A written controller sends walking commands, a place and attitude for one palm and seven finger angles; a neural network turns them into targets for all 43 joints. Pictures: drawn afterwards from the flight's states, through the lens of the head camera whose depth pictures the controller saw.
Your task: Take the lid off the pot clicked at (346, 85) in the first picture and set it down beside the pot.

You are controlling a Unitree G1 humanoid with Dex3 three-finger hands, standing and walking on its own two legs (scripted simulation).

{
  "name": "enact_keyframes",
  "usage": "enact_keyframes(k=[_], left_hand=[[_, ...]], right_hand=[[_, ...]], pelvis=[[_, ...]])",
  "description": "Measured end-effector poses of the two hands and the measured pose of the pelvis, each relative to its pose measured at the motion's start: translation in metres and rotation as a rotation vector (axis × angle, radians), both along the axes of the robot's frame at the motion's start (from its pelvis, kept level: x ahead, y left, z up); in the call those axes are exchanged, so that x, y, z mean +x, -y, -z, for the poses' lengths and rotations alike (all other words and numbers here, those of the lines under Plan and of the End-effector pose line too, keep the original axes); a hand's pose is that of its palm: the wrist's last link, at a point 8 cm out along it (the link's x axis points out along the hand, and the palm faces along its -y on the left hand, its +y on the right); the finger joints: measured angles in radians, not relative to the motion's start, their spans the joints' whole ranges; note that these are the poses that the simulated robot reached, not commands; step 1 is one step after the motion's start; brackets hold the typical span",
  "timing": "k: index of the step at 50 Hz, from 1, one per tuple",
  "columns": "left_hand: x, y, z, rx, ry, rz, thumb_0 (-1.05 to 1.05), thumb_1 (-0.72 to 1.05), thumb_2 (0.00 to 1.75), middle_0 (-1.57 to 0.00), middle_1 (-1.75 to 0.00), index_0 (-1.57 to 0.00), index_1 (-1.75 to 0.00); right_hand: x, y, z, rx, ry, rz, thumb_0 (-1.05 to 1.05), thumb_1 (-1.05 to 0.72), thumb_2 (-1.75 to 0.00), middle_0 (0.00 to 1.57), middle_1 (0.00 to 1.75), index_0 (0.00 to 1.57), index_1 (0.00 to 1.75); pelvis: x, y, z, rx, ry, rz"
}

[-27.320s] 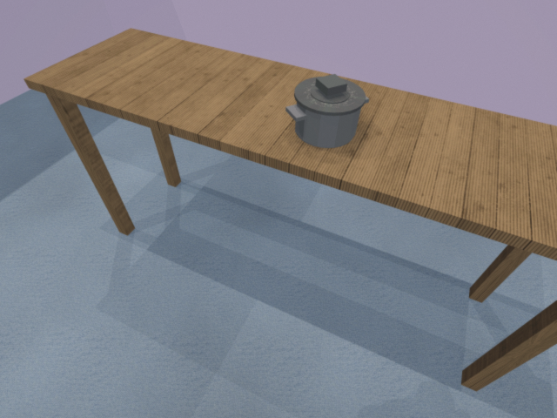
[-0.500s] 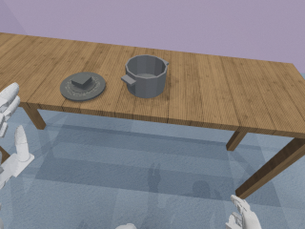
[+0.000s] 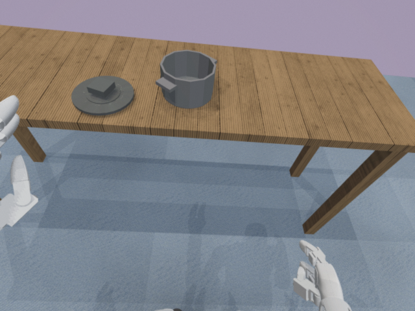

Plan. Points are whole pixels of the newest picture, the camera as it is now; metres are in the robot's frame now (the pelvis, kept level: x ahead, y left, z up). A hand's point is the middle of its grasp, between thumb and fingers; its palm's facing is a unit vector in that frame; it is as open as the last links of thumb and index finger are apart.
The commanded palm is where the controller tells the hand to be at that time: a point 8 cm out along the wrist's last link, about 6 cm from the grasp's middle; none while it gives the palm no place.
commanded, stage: step back with the hand held close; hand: left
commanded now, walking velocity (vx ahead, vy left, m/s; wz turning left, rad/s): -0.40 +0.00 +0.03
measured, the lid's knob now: (101, 87) +0.65 +0.33 +0.02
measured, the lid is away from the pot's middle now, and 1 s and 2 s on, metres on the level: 0.24 0.24 0.24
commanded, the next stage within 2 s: stop stepping back and stand still in 0.08 s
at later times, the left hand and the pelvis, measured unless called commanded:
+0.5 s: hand out of the picture +0.07 +0.25 +0.20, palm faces +0.42 -0.83 -0.38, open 7.4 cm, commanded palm +0.01 +0.28 +0.20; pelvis -0.12 +0.00 -0.01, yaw +1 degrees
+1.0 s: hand out of the picture +0.07 +0.24 +0.17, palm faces +0.41 -0.78 -0.47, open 7.4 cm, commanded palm none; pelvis -0.13 -0.01 -0.01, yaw +3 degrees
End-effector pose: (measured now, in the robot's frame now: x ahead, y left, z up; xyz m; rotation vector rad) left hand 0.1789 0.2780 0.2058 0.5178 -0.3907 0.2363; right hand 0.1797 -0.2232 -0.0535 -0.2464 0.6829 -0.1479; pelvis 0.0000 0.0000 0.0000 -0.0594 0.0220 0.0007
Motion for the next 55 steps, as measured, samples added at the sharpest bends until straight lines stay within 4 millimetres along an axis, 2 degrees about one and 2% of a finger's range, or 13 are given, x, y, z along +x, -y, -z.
enact_keyframes(k=[5, 9, 13, 17, 22, 27, 31, 35, 38, 45, 49, 51, 55], left_hand=[[-0.037, 0.014, -0.003, 0.024, -0.063, 0.054, 0.01, 0.89, 0.9, -0.21, -0.3, -0.21, -0.3], [-0.074, 0.023, -0.01, 0.067, -0.051, 0.052, 0.01, 0.89, 0.9, -0.22, -0.3, -0.21, -0.3], [-0.098, 0.019, 0.013, 0.018, -0.093, 0.003, 0.01, 0.89, 0.9, -0.22, -0.3, -0.22, -0.3], [-0.127, 0.013, 0.006, -0.006, -0.04, -0.028, 0.01, 0.89, 0.9, -0.22, -0.3, -0.22, -0.3], [-0.145, 0.0, -0.002, -0.034, 0.092, -0.054, 0.01, 0.89, 0.9, -0.22, -0.3, -0.22, -0.3], [-0.149, -0.009, -0.003, -0.007, 0.044, -0.094, 0.01, 0.89, 0.9, -0.21, -0.3, -0.21, -0.3], [-0.163, 0.001, 0.002, 0.019, -0.044, -0.086, 0.01, 0.89, 0.9, -0.21, -0.3, -0.21, -0.3], [-0.185, 0.012, 0.002, 0.021, -0.042, -0.055, 0.01, 0.89, 0.9, -0.21, -0.3, -0.21, -0.3], [-0.194, 0.006, 0.0, 0.001, 0.026, -0.075, 0.01, 0.89, 0.9, -0.22, -0.3, -0.22, -0.3], [-0.172, -0.019, -0.001, -0.031, 0.059, -0.189, 0.01, 0.89, 0.9, -0.21, -0.3, -0.21, -0.3], [-0.16, -0.007, 0.007, 0.008, -0.026, -0.179, 0.01, 0.89, 0.9, -0.21, -0.3, -0.21, -0.3], [-0.144, -0.003, 0.037, 0.017, -0.139, -0.144, 0.0, 0.9, 0.9, -0.21, -0.3, -0.21, -0.3], [-0.121, -0.008, 0.161, -0.191, -0.605, -0.207, 0.0, 0.9, 0.9, -0.2, -0.3, -0.2, -0.3]], right_hand=[[-0.038, -0.002, -0.005, 0.025, 0.016, 0.003, 0.01, -0.9, -0.9, 0.2, 0.3, 0.2, 0.3], [-0.071, 0.006, 0.003, 0.017, -0.011, -0.003, 0.01, -0.9, -0.9, 0.2, 0.3, 0.2, 0.3], [-0.104, 0.023, 0.027, 0.015, -0.062, 0.014, 0.01, -0.9, -0.9, 0.2, 0.3, 0.2, 0.3], [-0.142, 0.03, 0.021, -0.005, -0.091, 0.097, 0.01, -0.91, -0.9, 0.2, 0.3, 0.2, 0.3], [-0.165, 0.028, 0.018, -0.049, -0.051, 0.11, 0.01, -0.91, -0.9, 0.2, 0.3, 0.2, 0.29], [-0.175, 0.01, 0.014, 0.01, -0.018, 0.075, 0.01, -0.91, -0.9, 0.2, 0.3, 0.2, 0.29], [-0.178, -0.001, 0.016, 0.06, -0.02, 0.04, 0.01, -0.91, -0.9, 0.2, 0.3, 0.2, 0.3], [-0.177, 0.001, 0.02, 0.037, -0.046, 0.002, 0.01, -0.9, -0.9, 0.2, 0.3, 0.2, 0.3], [-0.175, 0.005, 0.023, -0.004, -0.058, -0.004, 0.01, -0.9, -0.9, 0.2, 0.3, 0.2, 0.3], [-0.162, -0.004, 0.023, 0.037, -0.02, 0.004, 0.01, -0.91, -0.9, 0.2, 0.3, 0.2, 0.3], [-0.152, -0.011, 0.027, 0.084, -0.018, -0.025, 0.01, -0.91, -0.9, 0.2, 0.3, 0.2, 0.3], [-0.146, -0.008, 0.039, 0.102, -0.04, -0.064, 0.01, -0.9, -0.9, 0.2, 0.3, 0.2, 0.3], [-0.147, 0.004, 0.072, 0.1, -0.198, -0.078, 0.01, -0.9, -0.9, 0.2, 0.3, 0.2, 0.3]], pelvis=[[-0.03, 0.002, -0.003, -0.012, -0.007, 0.025], [-0.054, 0.009, 0.0, -0.005, -0.029, 0.009], [-0.082, 0.009, 0.01, -0.001, -0.014, 0.007], [-0.089, 0.008, 0.006, 0.029, 0.004, 0.013], [-0.107, -0.003, 0.01, 0.027, 0.026, -0.022], [-0.128, -0.001, 0.003, 0.04, 0.03, -0.019], [-0.138, 0.004, -0.001, 0.037, 0.028, -0.03], [-0.141, 0.005, 0.003, 0.042, 0.04, -0.029], [-0.136, -0.002, 0.007, 0.031, 0.042, -0.034], [-0.134, -0.004, 0.006, 0.044, 0.047, -0.053], [-0.127, 0.004, 0.007, 0.072, 0.026, -0.046], [-0.125, 0.005, 0.01, 0.058, 0.015, -0.073], [-0.114, 0.0, 0.018, 0.042, -0.006, -0.144]])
